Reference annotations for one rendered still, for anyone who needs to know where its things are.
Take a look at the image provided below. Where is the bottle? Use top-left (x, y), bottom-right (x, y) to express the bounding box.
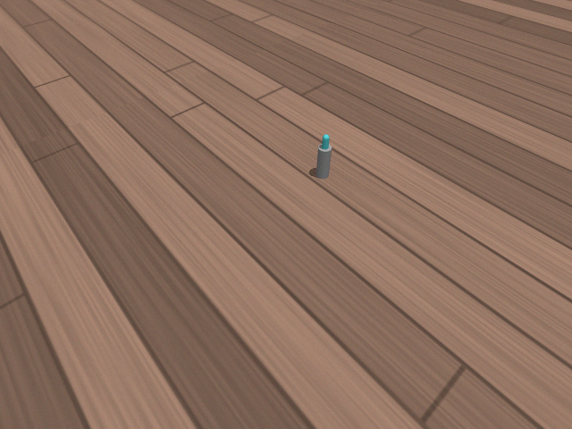
top-left (316, 134), bottom-right (332, 179)

